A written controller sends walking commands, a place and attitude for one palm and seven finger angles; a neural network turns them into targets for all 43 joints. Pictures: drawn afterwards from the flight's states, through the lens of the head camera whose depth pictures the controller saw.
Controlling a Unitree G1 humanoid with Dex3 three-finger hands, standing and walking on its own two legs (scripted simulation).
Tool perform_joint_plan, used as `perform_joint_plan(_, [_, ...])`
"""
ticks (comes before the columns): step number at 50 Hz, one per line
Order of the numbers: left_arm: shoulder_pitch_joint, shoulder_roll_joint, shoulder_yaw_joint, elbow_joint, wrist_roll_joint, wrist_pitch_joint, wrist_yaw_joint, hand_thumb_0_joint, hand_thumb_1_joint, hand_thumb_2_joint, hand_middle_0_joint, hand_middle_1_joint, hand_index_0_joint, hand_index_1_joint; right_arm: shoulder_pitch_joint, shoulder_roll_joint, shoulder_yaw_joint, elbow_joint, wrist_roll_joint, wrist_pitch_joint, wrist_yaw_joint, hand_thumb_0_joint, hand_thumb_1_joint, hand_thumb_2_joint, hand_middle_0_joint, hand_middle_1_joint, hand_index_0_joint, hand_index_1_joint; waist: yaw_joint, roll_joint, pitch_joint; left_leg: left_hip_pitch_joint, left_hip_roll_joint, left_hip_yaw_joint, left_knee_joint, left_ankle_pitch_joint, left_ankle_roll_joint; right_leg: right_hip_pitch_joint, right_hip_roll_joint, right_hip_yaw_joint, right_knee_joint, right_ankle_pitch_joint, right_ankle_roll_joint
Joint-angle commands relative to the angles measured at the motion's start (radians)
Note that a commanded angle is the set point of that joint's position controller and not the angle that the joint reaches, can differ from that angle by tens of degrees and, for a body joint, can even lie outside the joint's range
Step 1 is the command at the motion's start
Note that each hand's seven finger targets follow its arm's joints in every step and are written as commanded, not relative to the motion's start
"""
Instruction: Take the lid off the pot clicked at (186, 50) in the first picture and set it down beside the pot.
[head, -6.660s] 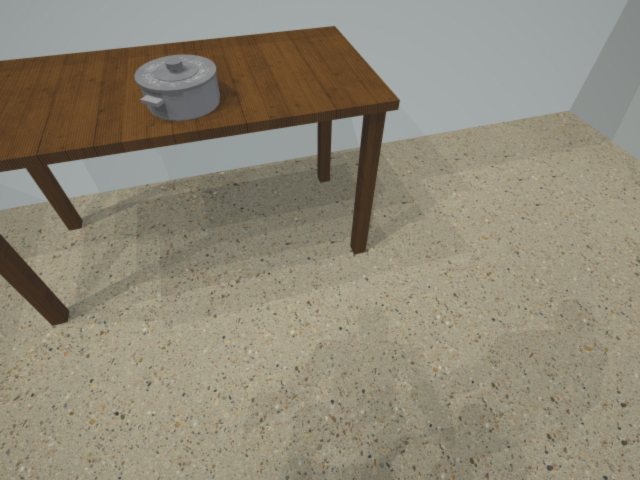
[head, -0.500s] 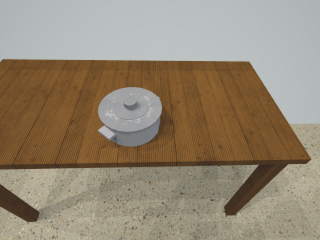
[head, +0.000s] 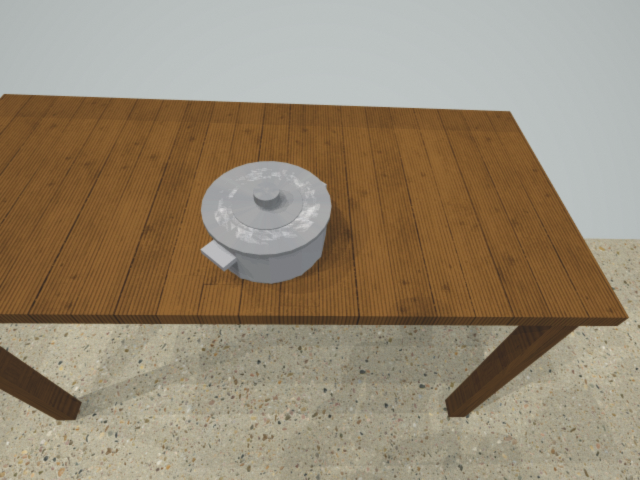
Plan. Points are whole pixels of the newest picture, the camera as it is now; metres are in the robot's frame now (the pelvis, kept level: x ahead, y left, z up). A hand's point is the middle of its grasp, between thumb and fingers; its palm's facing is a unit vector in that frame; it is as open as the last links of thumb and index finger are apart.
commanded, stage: look again from close up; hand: left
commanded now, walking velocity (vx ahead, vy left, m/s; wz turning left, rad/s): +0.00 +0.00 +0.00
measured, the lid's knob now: (266, 194) +0.51 +0.12 +0.04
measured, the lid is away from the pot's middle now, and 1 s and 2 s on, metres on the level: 0.00 0.00 0.00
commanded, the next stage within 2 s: lift the closed hand beside the body in 0.62 s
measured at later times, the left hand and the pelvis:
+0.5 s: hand out of the picture +0.00 +0.16 -0.18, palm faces -0.01 -0.99 -0.16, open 7.4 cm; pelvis +0.01 -0.01 +0.00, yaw +0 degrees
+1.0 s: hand (185, 479) +0.13 +0.17 -0.06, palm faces +0.13 -0.96 -0.25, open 5.8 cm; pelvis -0.02 -0.01 +0.00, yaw +2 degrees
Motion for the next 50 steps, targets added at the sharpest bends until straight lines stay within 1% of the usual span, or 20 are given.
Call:
perform_joint_plan(1, [0.083, 0.083, 0.013, -0.018, -0.003, -0.016, 0.007, 0.0, 0.9, 0.9, -0.2, -0.3, -0.2, -0.3, 0.048, -0.095, -0.021, -0.024, -0.003, -0.022, -0.006, 0.0, -0.9, -0.9, 0.2, 0.3, 0.2, 0.3, -0.003, 0.033, 0.001, 0.093, 0.132, -0.138, -0.104, 0.151, 0.006, -0.09, -0.078, 0.062, -0.087, 0.156, -0.055])
perform_joint_plan(10, [0.075, 0.073, 0.015, -0.016, -0.003, -0.019, 0.007, 0.0, 0.9, 0.9, -0.2, -0.3, -0.2, -0.3, 0.047, -0.086, -0.02, -0.009, -0.004, -0.023, -0.008, 0.0, -0.9, -0.9, 0.2, 0.3, 0.2, 0.3, -0.001, 0.04, 0.003, 0.096, 0.131, -0.134, -0.102, 0.177, 0.003, -0.074, -0.082, 0.069, -0.098, 0.193, -0.057])
perform_joint_plan(12, [0.071, 0.079, 0.017, -0.015, -0.004, -0.021, 0.006, 0.0, 0.9, 0.9, -0.2, -0.3, -0.2, -0.3, 0.049, -0.083, -0.02, -0.005, -0.003, -0.024, -0.008, 0.0, -0.9, -0.9, 0.2, 0.3, 0.2, 0.3, 0.002, 0.013, -0.006, 0.096, 0.134, -0.136, -0.097, 0.204, 0.005, -0.056, -0.082, 0.062, -0.099, 0.214, -0.056])
perform_joint_plan(20, [0.063, 0.07, 0.017, -0.017, -0.006, -0.022, 0.007, 0.0, 0.9, 0.9, -0.2, -0.3, -0.2, -0.3, 0.052, -0.083, -0.018, 0.006, -0.004, -0.023, -0.01, 0.0, -0.9, -0.9, 0.2, 0.3, 0.2, 0.3, 0.0, 0.044, -0.006, 0.114, 0.137, -0.13, -0.099, 0.238, 0.002, -0.051, -0.087, 0.069, -0.108, 0.241, -0.057])
perform_joint_plan(22, [0.059, 0.078, 0.017, -0.017, -0.007, -0.023, 0.006, 0.0, 0.9, 0.9, -0.2, -0.3, -0.2, -0.3, 0.06, -0.08, -0.017, 0.009, -0.003, -0.023, -0.01, 0.0, -0.9, -0.9, 0.2, 0.3, 0.2, 0.3, 0.001, 0.013, -0.01, 0.109, 0.139, -0.132, -0.099, 0.25, 0.004, -0.034, -0.086, 0.061, -0.111, 0.253, -0.056])
perform_joint_plan(29, [0.06, 0.069, 0.015, -0.012, -0.007, -0.021, 0.006, 0.0, 0.9, 0.9, -0.2, -0.3, -0.2, -0.3, 0.062, -0.082, -0.017, 0.017, -0.003, -0.018, -0.009, 0.0, -0.9, -0.9, 0.2, 0.3, 0.2, 0.3, -0.002, 0.017, 0.018, 0.1, 0.136, -0.132, -0.116, 0.18, 0.001, -0.051, -0.088, 0.066, -0.124, 0.208, -0.056])
perform_joint_plan(35, [0.068, 0.067, 0.014, -0.005, -0.007, -0.022, 0.006, 0.0, 0.9, 0.9, -0.2, -0.3, -0.2, -0.3, 0.074, -0.076, -0.015, 0.026, -0.002, -0.021, -0.01, 0.0, -0.9, -0.9, 0.2, 0.3, 0.2, 0.3, -0.002, 0.024, 0.005, 0.109, 0.137, -0.134, -0.117, 0.198, 0.004, -0.043, -0.087, 0.061, -0.124, 0.213, -0.056])
perform_joint_plan(36, [0.068, 0.093, 0.026, 0.015, 0.015, -0.044, 0.041, 0.0, 0.9, 0.9, -0.2, -0.3, -0.2, -0.3, -0.001, -0.124, -0.018, -0.038, -0.004, -0.026, -0.002, 0.0, -0.9, -0.9, 0.2, 0.3, 0.2, 0.3, -0.004, 0.107, -0.019, 0.099, 0.137, -0.12, 0.065, 0.47, -0.029, -0.06, -0.098, 0.082, -0.108, 0.461, -0.045])
perform_joint_plan(37, [-0.579, 0.431, 0.165, -1.282, -0.137, -0.184, 0.083, 0.0, 0.9, 0.9, -0.244, -0.348, -0.244, -0.348, -0.055, -0.275, -0.058, -0.34, 0.037, -0.172, -0.009, 0.0, -0.9, -0.9, 0.2, 0.3, 0.2, 0.3, -0.004, 0.307, -0.374, 0.291, 0.044, -0.158, -0.016, 0.455, -0.068, 0.005, -0.044, 0.015, -0.048, 0.442, -0.058])
perform_joint_plan(38, [-0.202, 0.203, -0.023, -1.179, -0.074, -0.106, 0.115, 0.0, 0.9, 0.9, -0.288, -0.396, -0.288, -0.396, -0.064, -0.173, -0.025, -0.347, 0.068, -0.262, -0.044, 0.0, -0.9, -0.9, 0.2, 0.3, 0.2, 0.3, 0.028, 0.33, -0.468, 0.365, 0.071, -0.098, -0.039, 0.559, -0.109, 0.031, -0.028, -0.006, -0.021, 0.394, -0.088])
perform_joint_plan(39, [0.069, 0.04, -0.056, -1.018, -0.064, 0.014, 0.13, 0.0, 0.9, 0.9, -0.332, -0.444, -0.332, -0.444, -0.074, -0.156, -0.019, -0.314, 0.074, -0.28, -0.04, 0.0, -0.9, -0.9, 0.2, 0.3, 0.2, 0.3, 0.021, 0.217, -0.403, 0.339, 0.068, -0.123, -0.079, 0.561, -0.1, 0.023, -0.011, -0.054, -0.031, 0.284, -0.076])
perform_joint_plan(40, [0.065, -0.041, -0.129, -0.989, -0.046, 0.048, 0.123, 0.0, 0.9, 0.9, -0.376, -0.492, -0.376, -0.492, -0.087, -0.162, -0.012, -0.335, 0.061, -0.297, -0.03, 0.0, -0.9, -0.9, 0.2, 0.3, 0.2, 0.3, 0.007, 0.125, -0.254, 0.304, 0.062, -0.126, -0.094, 0.469, -0.084, -0.019, 0.003, -0.085, -0.05, 0.255, -0.056])
perform_joint_plan(41, [0.094, -0.072, -0.152, -0.867, -0.01, 0.059, 0.112, 0.0, 0.9, 0.9, -0.42, -0.54, -0.42, -0.54, -0.108, -0.184, -0.011, -0.346, 0.035, -0.298, -0.02, 0.0, -0.9, -0.9, 0.2, 0.3, 0.2, 0.3, -0.007, 0.028, -0.118, 0.214, 0.051, -0.128, -0.095, 0.363, -0.06, -0.09, 0.01, -0.103, -0.074, 0.236, -0.047])
perform_joint_plan(42, [0.192, -0.122, -0.149, -0.652, 0.011, 0.071, 0.105, 0.0, 0.9, 0.9, -0.464, -0.588, -0.464, -0.588, -0.12, -0.186, -0.03, -0.348, 0.023, -0.27, -0.012, 0.0, -0.9, -0.9, 0.2, 0.3, 0.2, 0.3, -0.015, -0.128, 0.002, 0.105, 0.061, -0.137, -0.087, 0.281, -0.042, -0.148, 0.02, -0.118, -0.083, 0.222, -0.045])
perform_joint_plan(43, [0.177, -0.068, -0.091, -0.597, 0.023, 0.065, 0.091, 0.0, 0.9, 0.9, -0.508, -0.636, -0.508, -0.636, -0.106, -0.21, -0.054, -0.367, 0.011, -0.236, 0.004, 0.0, -0.9, -0.9, 0.2, 0.3, 0.2, 0.3, -0.008, -0.189, 0.03, 0.042, 0.059, -0.137, -0.078, 0.204, -0.04, -0.188, 0.023, -0.119, -0.077, 0.19, -0.041])
perform_joint_plan(44, [0.211, 0.006, -0.025, -0.667, 0.023, 0.043, 0.073, 0.0, 0.9, 0.9, -0.552, -0.684, -0.552, -0.684, -0.135, -0.211, -0.067, -0.411, 0.008, -0.211, 0.012, 0.0, -0.9, -0.9, 0.2, 0.3, 0.2, 0.3, 0.013, -0.175, 0.026, 0.016, 0.058, -0.131, -0.081, 0.142, -0.043, -0.19, 0.016, -0.108, -0.079, 0.15, -0.039])
perform_joint_plan(46, [0.318, 0.136, 0.107, -0.934, -0.002, -0.007, 0.052, 0.0, 0.9, 0.9, -0.64, -0.78, -0.64, -0.78, -0.179, -0.206, -0.066, -0.508, 0.004, -0.195, 0.01, 0.0, -0.9, -0.9, 0.2, 0.3, 0.2, 0.3, 0.06, -0.084, -0.109, 0.05, 0.055, -0.111, -0.091, 0.128, -0.051, -0.108, 0.006, -0.089, -0.075, 0.131, -0.046])
perform_joint_plan(47, [0.344, 0.177, 0.152, -0.991, -0.013, -0.016, 0.052, 0.0, 0.9, 0.9, -0.684, -0.828, -0.684, -0.828, -0.189, -0.198, -0.063, -0.539, 0.011, -0.183, 0.004, 0.0, -0.9, -0.9, 0.2, 0.3, 0.2, 0.3, 0.065, -0.014, -0.144, 0.072, 0.055, -0.094, -0.087, 0.134, -0.055, -0.075, 0.0, -0.082, -0.071, 0.141, -0.049])
perform_joint_plan(48, [0.311, 0.165, 0.138, -1.044, -0.02, -0.024, 0.046, 0.0, 0.9, 0.9, -0.728, -0.876, -0.728, -0.876, -0.202, -0.192, -0.053, -0.575, 0.011, -0.171, 0.0, 0.0, -0.9, -0.9, 0.2, 0.3, 0.2, 0.3, 0.052, 0.027, -0.124, 0.064, 0.049, -0.086, -0.086, 0.117, -0.056, -0.089, 0.002, -0.075, -0.071, 0.136, -0.049])
perform_joint_plan(50, [0.248, 0.113, 0.097, -1.007, -0.028, -0.03, 0.032, 0.0, 0.9, 0.9, -0.816, -0.972, -0.816, -0.972, -0.217, -0.18, -0.045, -0.608, 0.015, -0.138, -0.016, 0.0, -0.9, -0.9, 0.2, 0.3, 0.2, 0.3, 0.016, 0.005, -0.004, 0.017, 0.046, -0.075, -0.083, 0.024, -0.051, -0.168, 0.005, -0.07, -0.086, 0.081, -0.041])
